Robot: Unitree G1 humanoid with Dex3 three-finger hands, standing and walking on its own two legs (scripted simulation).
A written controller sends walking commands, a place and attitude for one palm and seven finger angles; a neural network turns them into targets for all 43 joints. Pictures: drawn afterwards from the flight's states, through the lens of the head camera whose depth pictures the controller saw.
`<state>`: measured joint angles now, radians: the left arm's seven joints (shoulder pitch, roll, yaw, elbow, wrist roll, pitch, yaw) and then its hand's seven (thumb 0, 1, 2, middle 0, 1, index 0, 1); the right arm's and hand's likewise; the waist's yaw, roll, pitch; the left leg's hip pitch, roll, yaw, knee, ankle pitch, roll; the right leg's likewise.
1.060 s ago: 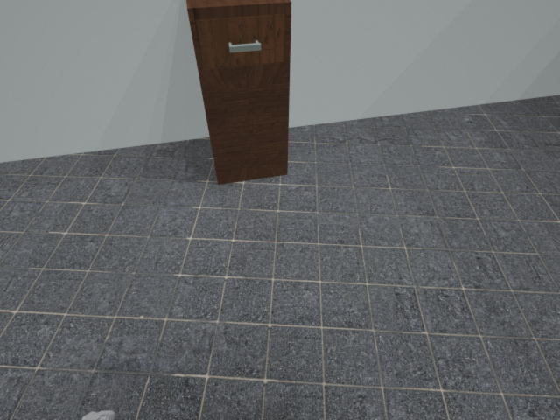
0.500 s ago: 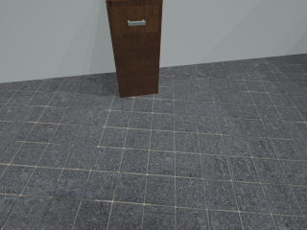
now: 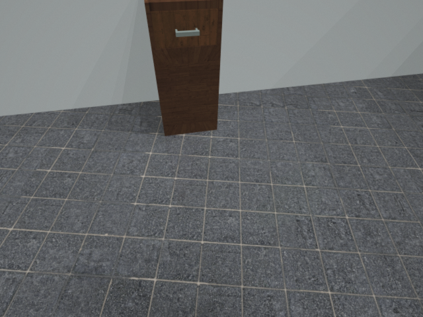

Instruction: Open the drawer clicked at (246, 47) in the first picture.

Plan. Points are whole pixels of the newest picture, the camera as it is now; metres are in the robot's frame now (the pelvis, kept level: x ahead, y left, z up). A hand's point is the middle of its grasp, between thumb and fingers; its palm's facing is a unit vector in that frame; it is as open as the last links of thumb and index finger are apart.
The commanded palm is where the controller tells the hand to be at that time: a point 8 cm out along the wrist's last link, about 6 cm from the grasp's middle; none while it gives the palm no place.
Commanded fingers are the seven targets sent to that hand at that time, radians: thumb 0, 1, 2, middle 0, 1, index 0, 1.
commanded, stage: look at it before walking up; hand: left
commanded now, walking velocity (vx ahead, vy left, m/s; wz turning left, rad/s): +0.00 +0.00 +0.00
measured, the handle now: (187, 31) +1.42 +0.21 -0.05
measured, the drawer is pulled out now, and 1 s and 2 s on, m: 0.00 0.00 0.00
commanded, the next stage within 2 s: walk to a spot facing it in 0.38 s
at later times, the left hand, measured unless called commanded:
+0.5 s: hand out of the picture +0.07 +0.25 -0.16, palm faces -0.02 -0.94 -0.33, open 7.4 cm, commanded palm none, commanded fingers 0.00 0.90 0.90 -0.20 -0.30 -0.20 -0.30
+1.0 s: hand out of the picture +0.08 +0.14 -0.18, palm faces -0.05 -0.98 -0.17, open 7.4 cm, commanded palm none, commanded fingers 0.00 0.90 0.90 -0.20 -0.30 -0.20 -0.30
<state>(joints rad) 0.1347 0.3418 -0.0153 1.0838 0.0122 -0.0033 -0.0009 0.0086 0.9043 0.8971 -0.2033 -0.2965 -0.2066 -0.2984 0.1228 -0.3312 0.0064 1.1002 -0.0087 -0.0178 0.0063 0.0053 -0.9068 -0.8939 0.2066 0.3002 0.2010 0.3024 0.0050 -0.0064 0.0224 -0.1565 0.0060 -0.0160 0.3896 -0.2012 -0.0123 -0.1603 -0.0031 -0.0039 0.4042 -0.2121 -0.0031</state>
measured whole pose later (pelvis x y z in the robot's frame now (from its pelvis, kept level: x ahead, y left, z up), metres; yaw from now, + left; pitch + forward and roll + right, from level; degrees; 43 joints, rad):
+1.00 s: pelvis +0.11 -0.03 -0.01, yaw -8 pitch +0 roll +0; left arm 0.43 0.14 0.02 1.08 0.03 -0.06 0.01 0.01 0.91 0.90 -0.20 -0.30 -0.20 -0.30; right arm 0.31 -0.18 -0.03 1.12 -0.02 0.00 0.01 0.01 -0.91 -0.89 0.20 0.30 0.20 0.30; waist 0.03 0.01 0.02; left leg -0.47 0.10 0.09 1.09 -0.39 -0.02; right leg -0.13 0.03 -0.04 0.50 -0.37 -0.06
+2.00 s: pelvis +0.54 -0.12 -0.01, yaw -25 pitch +0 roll -1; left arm 0.22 0.19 0.06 1.03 0.02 -0.06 0.02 -0.02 0.95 0.90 -0.20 -0.30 -0.21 -0.30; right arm 0.31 -0.13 -0.05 1.07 -0.02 -0.02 0.01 0.01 -0.91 -0.89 0.20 0.30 0.20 0.30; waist -0.04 0.01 0.04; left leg -0.50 0.17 0.09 1.06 -0.31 -0.02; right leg -0.24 0.01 -0.15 0.47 -0.23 -0.05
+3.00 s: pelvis +0.75 -0.18 -0.02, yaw +0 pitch +1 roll +0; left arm 0.24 0.24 0.05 0.93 0.03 0.02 0.02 0.01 0.91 0.90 -0.20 -0.30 -0.21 -0.30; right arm 0.10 -0.28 -0.08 0.90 -0.02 0.05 0.03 0.01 -0.91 -0.90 0.20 0.30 0.19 0.30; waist 0.02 -0.03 0.09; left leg -0.33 0.07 0.14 0.65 -0.31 -0.03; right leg -0.24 -0.20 -0.35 0.66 -0.38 0.03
